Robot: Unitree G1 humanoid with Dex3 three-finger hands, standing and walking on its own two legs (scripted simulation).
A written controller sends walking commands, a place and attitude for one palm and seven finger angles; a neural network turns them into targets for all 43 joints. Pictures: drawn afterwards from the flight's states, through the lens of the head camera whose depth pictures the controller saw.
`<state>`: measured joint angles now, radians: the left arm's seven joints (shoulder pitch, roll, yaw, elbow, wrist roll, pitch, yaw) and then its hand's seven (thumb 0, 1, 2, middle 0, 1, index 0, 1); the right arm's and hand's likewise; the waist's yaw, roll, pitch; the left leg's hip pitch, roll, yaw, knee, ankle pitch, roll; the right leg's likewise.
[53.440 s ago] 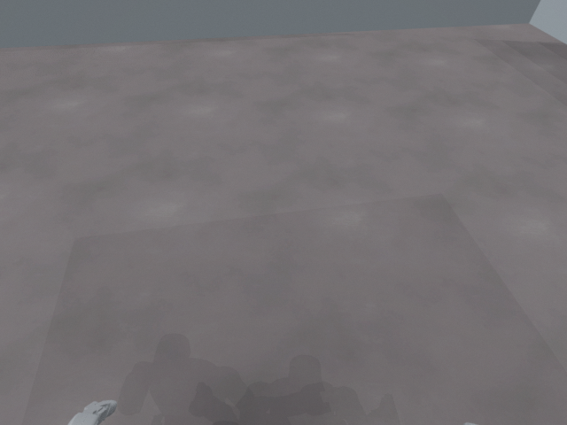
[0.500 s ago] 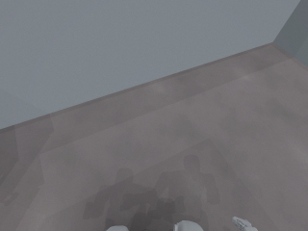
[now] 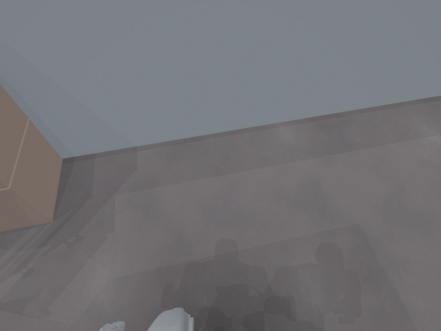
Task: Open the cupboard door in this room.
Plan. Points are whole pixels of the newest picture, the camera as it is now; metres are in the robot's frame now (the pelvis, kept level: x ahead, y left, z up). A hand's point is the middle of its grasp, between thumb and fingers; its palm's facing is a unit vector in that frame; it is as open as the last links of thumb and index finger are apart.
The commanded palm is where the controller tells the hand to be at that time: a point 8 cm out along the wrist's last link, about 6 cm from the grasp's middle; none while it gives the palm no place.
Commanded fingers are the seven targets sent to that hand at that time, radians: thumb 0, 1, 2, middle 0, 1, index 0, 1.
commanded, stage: turn to face it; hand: left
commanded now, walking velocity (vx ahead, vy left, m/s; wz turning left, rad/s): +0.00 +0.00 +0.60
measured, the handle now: out of the picture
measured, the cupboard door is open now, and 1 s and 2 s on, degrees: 48 48 48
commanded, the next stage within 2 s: take the last steps up to it in 1.58 s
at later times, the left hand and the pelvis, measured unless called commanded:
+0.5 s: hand out of the picture +0.06 +0.23 -0.16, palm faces +0.29 -0.91 -0.30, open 7.4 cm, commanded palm none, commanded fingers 0.00 0.90 0.90 -0.20 -0.30 -0.20 -0.30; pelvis +0.02 -0.02 -0.01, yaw +17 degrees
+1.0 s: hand out of the picture -0.08 +0.19 -0.20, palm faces +0.61 -0.76 -0.23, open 7.4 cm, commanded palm none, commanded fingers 0.00 0.90 0.90 -0.20 -0.30 -0.20 -0.30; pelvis +0.01 -0.01 -0.02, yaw +37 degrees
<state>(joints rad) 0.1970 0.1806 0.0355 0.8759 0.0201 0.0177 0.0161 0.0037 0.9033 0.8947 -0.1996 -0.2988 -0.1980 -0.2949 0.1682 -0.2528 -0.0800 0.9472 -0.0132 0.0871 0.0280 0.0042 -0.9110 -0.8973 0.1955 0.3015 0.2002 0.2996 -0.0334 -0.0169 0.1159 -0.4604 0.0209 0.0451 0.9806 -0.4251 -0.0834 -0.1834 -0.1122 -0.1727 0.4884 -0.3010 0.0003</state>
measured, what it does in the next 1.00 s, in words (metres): steps on the spot, turning left: left foot, then right foot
